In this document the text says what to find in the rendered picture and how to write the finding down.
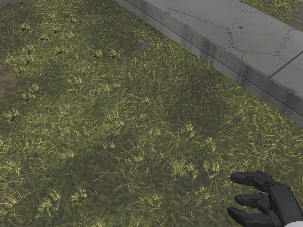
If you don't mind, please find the right robot hand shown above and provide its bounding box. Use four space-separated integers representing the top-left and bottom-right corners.
227 169 303 227

